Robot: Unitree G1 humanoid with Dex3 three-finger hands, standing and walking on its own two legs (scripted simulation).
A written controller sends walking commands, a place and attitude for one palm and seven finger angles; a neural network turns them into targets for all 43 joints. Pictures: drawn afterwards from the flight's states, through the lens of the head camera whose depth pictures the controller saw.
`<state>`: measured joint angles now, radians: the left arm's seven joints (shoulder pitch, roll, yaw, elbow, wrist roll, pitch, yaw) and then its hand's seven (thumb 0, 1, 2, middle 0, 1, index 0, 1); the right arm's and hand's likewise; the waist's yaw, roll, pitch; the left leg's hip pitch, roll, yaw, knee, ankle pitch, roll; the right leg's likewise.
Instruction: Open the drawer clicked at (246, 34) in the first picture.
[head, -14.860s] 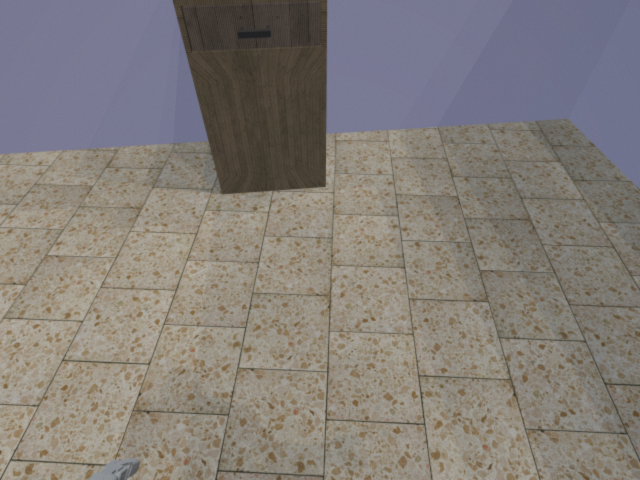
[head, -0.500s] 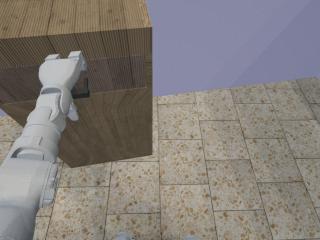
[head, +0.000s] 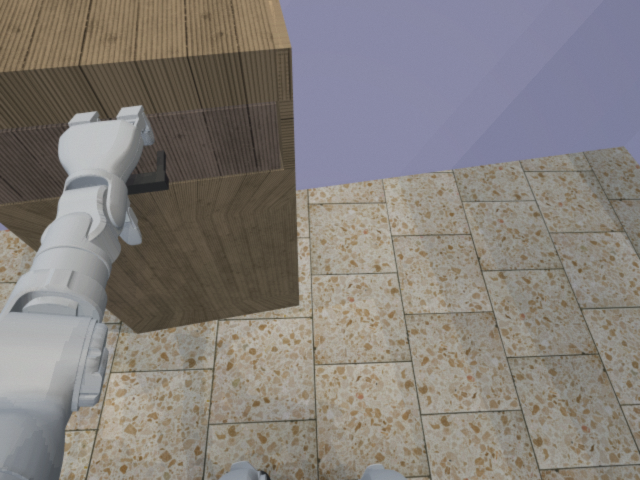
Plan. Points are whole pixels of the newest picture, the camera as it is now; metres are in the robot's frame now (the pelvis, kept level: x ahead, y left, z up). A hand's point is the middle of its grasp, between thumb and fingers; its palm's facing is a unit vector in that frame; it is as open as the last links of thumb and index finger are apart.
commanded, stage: move the hooked fingers above the handle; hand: left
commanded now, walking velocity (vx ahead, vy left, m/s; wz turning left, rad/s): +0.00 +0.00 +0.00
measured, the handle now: (128, 173) +0.55 +0.24 +0.00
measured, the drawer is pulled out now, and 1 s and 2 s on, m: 0.00 0.00 0.00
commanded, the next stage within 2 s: lower the fingers behind the handle in 0.40 s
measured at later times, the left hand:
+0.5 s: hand (119, 180) +0.50 +0.23 +0.05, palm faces -0.03 -0.05 -1.00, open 13.8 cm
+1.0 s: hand (124, 194) +0.50 +0.23 +0.02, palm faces -0.02 -0.03 -1.00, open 13.8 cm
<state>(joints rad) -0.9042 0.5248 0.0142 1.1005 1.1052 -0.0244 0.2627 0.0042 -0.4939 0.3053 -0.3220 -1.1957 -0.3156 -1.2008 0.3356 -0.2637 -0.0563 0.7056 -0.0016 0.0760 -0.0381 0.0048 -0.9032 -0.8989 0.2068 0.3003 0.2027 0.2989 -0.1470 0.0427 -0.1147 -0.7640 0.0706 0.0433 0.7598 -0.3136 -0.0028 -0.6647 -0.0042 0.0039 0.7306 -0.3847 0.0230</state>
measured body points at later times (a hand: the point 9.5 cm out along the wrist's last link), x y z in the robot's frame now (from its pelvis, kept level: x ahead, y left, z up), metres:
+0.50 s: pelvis +0.01 +0.00 +0.00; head +0.10 +0.00 +0.44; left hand +0.49 +0.23 +0.11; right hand +0.02 -0.28 -0.12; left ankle +0.02 +0.12 -0.71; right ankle -0.03 -0.14 -0.71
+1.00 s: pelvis +0.00 +0.00 -0.01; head +0.11 +0.00 +0.43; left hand +0.49 +0.23 +0.08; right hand +0.00 -0.28 -0.13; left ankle +0.02 +0.12 -0.71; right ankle -0.03 -0.14 -0.71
